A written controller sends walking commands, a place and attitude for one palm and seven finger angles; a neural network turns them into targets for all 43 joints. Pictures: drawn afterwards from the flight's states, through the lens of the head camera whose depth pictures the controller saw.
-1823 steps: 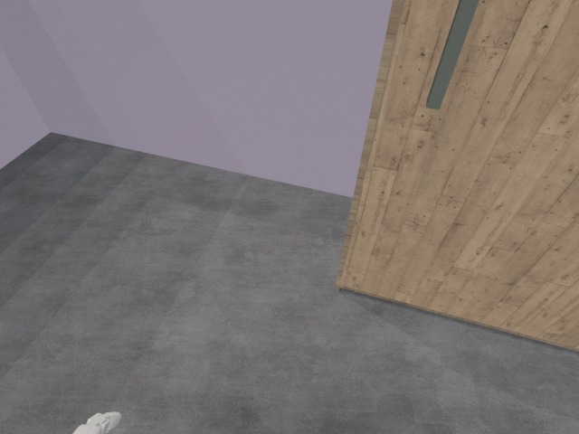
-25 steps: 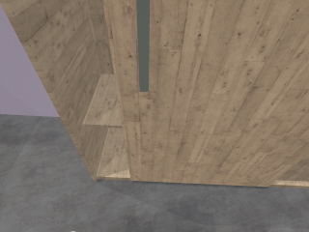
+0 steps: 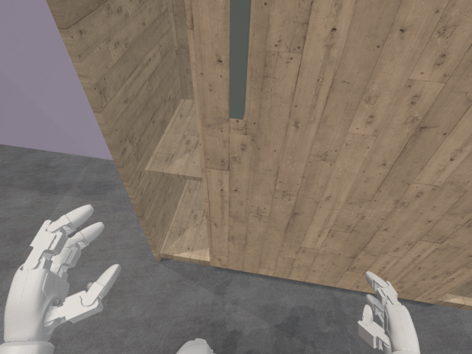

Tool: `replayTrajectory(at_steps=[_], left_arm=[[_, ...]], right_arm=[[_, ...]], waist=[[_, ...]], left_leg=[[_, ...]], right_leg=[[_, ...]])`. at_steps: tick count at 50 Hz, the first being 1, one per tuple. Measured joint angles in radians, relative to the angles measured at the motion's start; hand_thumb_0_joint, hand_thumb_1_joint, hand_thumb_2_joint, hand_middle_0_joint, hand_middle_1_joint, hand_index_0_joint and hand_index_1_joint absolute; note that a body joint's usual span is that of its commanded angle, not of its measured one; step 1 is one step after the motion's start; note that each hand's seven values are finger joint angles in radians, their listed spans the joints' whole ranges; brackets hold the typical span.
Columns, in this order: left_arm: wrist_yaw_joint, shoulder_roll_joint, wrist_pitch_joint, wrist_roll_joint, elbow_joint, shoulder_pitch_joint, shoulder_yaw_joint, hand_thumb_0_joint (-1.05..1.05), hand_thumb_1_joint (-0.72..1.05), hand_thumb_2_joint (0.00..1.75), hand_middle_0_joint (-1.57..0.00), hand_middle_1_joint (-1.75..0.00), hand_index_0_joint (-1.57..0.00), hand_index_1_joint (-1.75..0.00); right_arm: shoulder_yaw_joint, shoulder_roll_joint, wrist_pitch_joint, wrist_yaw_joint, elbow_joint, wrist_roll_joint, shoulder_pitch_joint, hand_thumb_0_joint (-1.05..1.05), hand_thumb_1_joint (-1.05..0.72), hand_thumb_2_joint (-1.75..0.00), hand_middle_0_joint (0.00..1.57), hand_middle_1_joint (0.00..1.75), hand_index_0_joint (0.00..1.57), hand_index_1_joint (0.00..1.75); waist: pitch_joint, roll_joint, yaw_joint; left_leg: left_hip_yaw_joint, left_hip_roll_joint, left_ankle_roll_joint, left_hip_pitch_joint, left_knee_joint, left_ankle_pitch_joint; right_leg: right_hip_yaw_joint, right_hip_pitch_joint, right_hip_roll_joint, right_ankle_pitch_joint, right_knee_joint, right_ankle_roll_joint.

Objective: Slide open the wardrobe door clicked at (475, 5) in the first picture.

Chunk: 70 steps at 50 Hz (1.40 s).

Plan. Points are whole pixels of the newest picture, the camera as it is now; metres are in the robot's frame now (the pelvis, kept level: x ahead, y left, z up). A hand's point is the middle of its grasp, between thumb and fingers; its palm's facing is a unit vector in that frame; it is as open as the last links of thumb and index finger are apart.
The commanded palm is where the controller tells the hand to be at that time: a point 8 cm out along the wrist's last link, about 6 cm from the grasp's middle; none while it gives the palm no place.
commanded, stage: raise the hand with hooked fingers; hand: left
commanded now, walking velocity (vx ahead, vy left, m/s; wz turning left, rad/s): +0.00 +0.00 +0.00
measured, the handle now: (242, 27) +0.52 +0.07 +0.30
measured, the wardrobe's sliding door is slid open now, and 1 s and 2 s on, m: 0.23 0.23 0.23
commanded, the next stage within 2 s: move the hooked fingers beside the handle in 1.50 s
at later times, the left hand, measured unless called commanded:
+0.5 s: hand (85, 192) +0.26 +0.24 +0.18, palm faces -0.02 -1.00 -0.09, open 12.6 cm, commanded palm +0.23 +0.30 +0.21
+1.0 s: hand (13, 92) +0.29 +0.29 +0.30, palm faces +0.05 -0.99 -0.14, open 13.9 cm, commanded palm +0.26 +0.33 +0.31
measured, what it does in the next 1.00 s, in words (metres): stands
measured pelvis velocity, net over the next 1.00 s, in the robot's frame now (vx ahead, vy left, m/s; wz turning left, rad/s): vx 0.01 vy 0.02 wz -0.03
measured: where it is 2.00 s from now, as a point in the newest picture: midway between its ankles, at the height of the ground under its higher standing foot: outside the picture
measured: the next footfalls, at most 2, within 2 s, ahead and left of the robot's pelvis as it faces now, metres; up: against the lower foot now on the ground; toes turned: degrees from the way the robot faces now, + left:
none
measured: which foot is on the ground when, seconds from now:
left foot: down 0.00-1.00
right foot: down 0.00-1.00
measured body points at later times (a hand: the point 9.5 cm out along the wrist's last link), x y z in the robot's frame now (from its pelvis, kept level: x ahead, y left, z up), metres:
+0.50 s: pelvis +0.02 +0.02 +0.03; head +0.01 +0.00 +0.48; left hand +0.26 +0.30 +0.19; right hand +0.19 -0.24 -0.04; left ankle +0.05 +0.15 -0.69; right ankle -0.01 -0.11 -0.69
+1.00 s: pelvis +0.01 +0.02 +0.04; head -0.02 +0.00 +0.49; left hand +0.28 +0.34 +0.31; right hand +0.21 -0.19 -0.02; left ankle +0.05 +0.15 -0.69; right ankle -0.01 -0.11 -0.69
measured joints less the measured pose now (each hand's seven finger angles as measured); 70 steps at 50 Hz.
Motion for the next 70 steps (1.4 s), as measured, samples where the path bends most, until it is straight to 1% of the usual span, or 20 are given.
replayTrajectory(at_steps=[3,5,7,10,13,16,18,20,24,27,34,41,43,50,53,57,60,63,66,70], left_arm=[[-0.095,0.009,0.008,-0.021,-0.002,-0.124,-0.019,0.01,0.34,0.66,-0.24,-0.67,-0.23,-0.66],[-0.157,0.037,0.082,-0.02,0.04,-0.199,-0.021,0.01,0.29,0.64,-0.24,-0.7,-0.24,-0.69],[-0.201,0.076,0.191,-0.025,0.095,-0.252,-0.006,0.0,0.24,0.62,-0.25,-0.73,-0.24,-0.72],[-0.213,0.116,0.355,-0.068,0.146,-0.269,0.055,0.0,0.17,0.59,-0.26,-0.78,-0.26,-0.77],[-0.169,0.118,0.412,-0.11,0.103,-0.235,0.143,0.0,0.1,0.56,-0.27,-0.82,-0.26,-0.82],[-0.138,0.105,0.374,-0.127,0.025,-0.214,0.2,0.0,0.03,0.53,-0.27,-0.87,-0.26,-0.86],[-0.145,0.097,0.354,-0.128,-0.004,-0.222,0.209,0.0,-0.01,0.51,-0.27,-0.9,-0.27,-0.89],[-0.169,0.094,0.368,-0.125,-0.008,-0.245,0.199,0.0,-0.06,0.49,-0.27,-0.93,-0.27,-0.92],[-0.203,0.114,0.468,-0.101,0.022,-0.308,0.161,0.0,-0.16,0.45,-0.28,-0.99,-0.27,-0.98],[-0.196,0.141,0.524,-0.082,0.017,-0.35,0.158,0.0,-0.23,0.42,-0.29,-1.03,-0.28,-1.03],[-0.189,0.192,0.572,-0.106,0.013,-0.501,0.245,-0.01,-0.39,0.35,-0.3,-1.13,-0.3,-1.13],[-0.226,0.243,0.762,-0.067,0.127,-0.652,0.25,-0.01,-0.47,0.31,-0.3,-1.18,-0.3,-1.18],[-0.237,0.253,0.796,-0.058,0.131,-0.673,0.245,-0.01,-0.48,0.31,-0.3,-1.19,-0.3,-1.19],[-0.261,0.3,0.792,-0.07,0.126,-0.762,0.301,-0.02,-0.49,0.3,-0.31,-1.2,-0.3,-1.2],[-0.273,0.335,0.818,-0.07,0.199,-0.836,0.321,-0.01,-0.5,0.3,-0.31,-1.2,-0.3,-1.2],[-0.293,0.366,0.872,-0.057,0.29,-0.861,0.307,-0.01,-0.5,0.3,-0.31,-1.2,-0.3,-1.2],[-0.311,0.349,0.899,-0.053,0.285,-0.819,0.284,-0.01,-0.5,0.3,-0.3,-1.2,-0.3,-1.2],[-0.308,0.305,0.874,-0.058,0.208,-0.758,0.277,-0.01,-0.5,0.3,-0.3,-1.2,-0.3,-1.2],[-0.287,0.273,0.812,-0.077,0.12,-0.72,0.297,-0.02,-0.5,0.3,-0.31,-1.2,-0.3,-1.2],[-0.261,0.281,0.787,-0.088,0.117,-0.751,0.337,-0.02,-0.5,0.3,-0.31,-1.2,-0.31,-1.2]], right_arm=[[0.034,0.017,-0.011,-0.016,0.046,0.011,-0.011,0.01,-0.9,-0.9,0.2,0.3,0.2,0.3],[0.052,0.04,-0.003,-0.026,0.059,0.018,-0.01,0.01,-0.9,-0.9,0.2,0.3,0.21,0.3],[0.065,0.06,0.013,-0.033,0.058,0.022,0.002,0.01,-0.9,-0.9,0.2,0.3,0.21,0.3],[0.074,0.071,0.03,-0.038,0.043,0.029,0.035,0.02,-0.9,-0.9,0.2,0.3,0.21,0.3],[0.063,0.061,0.015,-0.034,0.036,0.03,0.081,0.02,-0.9,-0.9,0.2,0.3,0.21,0.3],[0.044,0.036,-0.014,-0.024,0.049,0.03,0.116,0.02,-0.9,-0.9,0.2,0.3,0.21,0.3],[0.034,0.014,-0.029,-0.02,0.064,0.033,0.124,0.02,-0.9,-0.9,0.2,0.3,0.2,0.3],[0.028,-0.008,-0.037,-0.024,0.076,0.039,0.119,0.02,-0.9,-0.9,0.2,0.3,0.2,0.3],[0.029,-0.028,-0.039,-0.046,0.079,0.048,0.077,0.02,-0.9,-0.9,0.2,0.3,0.2,0.3],[0.04,-0.016,-0.041,-0.055,0.067,0.047,0.041,0.02,-0.9,-0.9,0.2,0.3,0.2,0.3],[0.084,0.028,-0.035,-0.044,0.048,0.049,-0.004,0.02,-0.9,-0.9,0.2,0.3,0.2,0.3],[0.118,0.028,0.027,-0.035,0.042,0.065,-0.022,0.01,-0.9,-0.9,0.2,0.3,0.21,0.3],[0.123,0.026,0.039,-0.035,0.042,0.066,-0.023,0.01,-0.9,-0.9,0.2,0.3,0.21,0.3],[0.13,0.023,0.051,-0.033,0.062,0.063,-0.012,0.02,-0.9,-0.9,0.2,0.3,0.21,0.3],[0.127,0.011,0.057,-0.031,0.073,0.071,-0.007,0.02,-0.9,-0.9,0.2,0.3,0.21,0.3],[0.117,-0.013,0.073,-0.02,0.068,0.083,-0.004,0.02,-0.9,-0.9,0.2,0.3,0.21,0.3],[0.107,-0.028,0.083,-0.014,0.057,0.087,-0.005,0.02,-0.9,-0.9,0.2,0.3,0.21,0.3],[0.099,-0.029,0.081,-0.015,0.05,0.08,-0.007,0.02,-0.9,-0.9,0.2,0.3,0.2,0.3],[0.097,-0.015,0.068,-0.018,0.048,0.068,-0.004,0.02,-0.9,-0.9,0.2,0.3,0.2,0.3],[0.097,-0.001,0.058,-0.019,0.054,0.068,-0.004,0.02,-0.9,-0.9,0.2,0.3,0.2,0.3]], waist=[[-0.001,0.031,-0.007],[-0.009,0.037,-0.02],[-0.015,0.036,-0.04],[-0.02,0.032,-0.071],[-0.028,0.024,-0.081],[-0.032,0.013,-0.065],[-0.031,0.012,-0.049],[-0.026,0.016,-0.035],[-0.007,0.023,-0.021],[0.004,0.017,-0.023],[0.002,0.012,-0.008],[0.006,0.037,0.006],[0.014,0.038,0.006],[0.017,0.031,0.002],[0.008,0.035,0.0],[-0.003,0.047,-0.007],[0.004,0.053,-0.012],[0.014,0.046,-0.015],[0.014,0.03,-0.016],[0.003,0.024,-0.01]], left_leg=[[-0.003,-0.001,0.004,0.007,-0.01,0.005],[0.013,0.001,0.006,0.022,-0.039,0.016],[0.036,0.003,0.007,0.046,-0.079,0.029],[0.067,0.007,0.003,0.098,-0.142,0.047],[0.084,0.009,0.003,0.143,-0.188,0.054],[0.086,0.007,0.006,0.173,-0.214,0.056],[0.082,0.003,0.01,0.188,-0.224,0.057],[0.079,-0.002,0.016,0.201,-0.232,0.06],[0.077,-0.013,0.026,0.228,-0.258,0.076],[0.079,-0.019,0.03,0.253,-0.285,0.092],[0.078,-0.02,0.03,0.316,-0.336,0.115],[0.07,-0.031,0.035,0.34,-0.38,0.147],[0.069,-0.032,0.035,0.346,-0.391,0.156],[0.069,-0.025,0.03,0.37,-0.42,0.171],[0.065,-0.025,0.028,0.372,-0.427,0.175],[0.066,-0.027,0.027,0.358,-0.431,0.182],[0.07,-0.025,0.028,0.353,-0.432,0.184],[0.076,-0.022,0.027,0.359,-0.434,0.183],[0.078,-0.016,0.023,0.373,-0.436,0.178],[0.076,-0.011,0.018,0.385,-0.433,0.17]], right_leg=[[-0.003,0.009,0.0,0.006,-0.013,0.001],[0.012,0.01,0.0,0.017,-0.029,0.002],[0.033,0.017,-0.001,0.029,-0.052,0.004],[0.061,0.048,0.001,0.047,-0.098,0.007],[0.076,0.086,0.003,0.06,-0.144,0.01],[0.076,0.122,0.001,0.068,-0.179,0.014],[0.072,0.143,-0.002,0.073,-0.198,0.018],[0.068,0.162,-0.006,0.08,-0.216,0.023],[0.065,0.196,-0.015,0.098,-0.249,0.031],[0.065,0.219,-0.02,0.112,-0.273,0.034],[0.061,0.288,-0.019,0.142,-0.336,0.034],[0.052,0.314,-0.027,0.168,-0.376,0.038],[0.051,0.318,-0.028,0.174,-0.384,0.038],[0.05,0.342,-0.02,0.19,-0.413,0.031],[0.047,0.344,-0.02,0.192,-0.417,0.03],[0.047,0.325,-0.021,0.193,-0.412,0.03],[0.052,0.316,-0.021,0.194,-0.408,0.03],[0.058,0.319,-0.018,0.194,-0.408,0.028],[0.061,0.331,-0.012,0.192,-0.412,0.024],[0.059,0.347,-0.006,0.188,-0.417,0.02]])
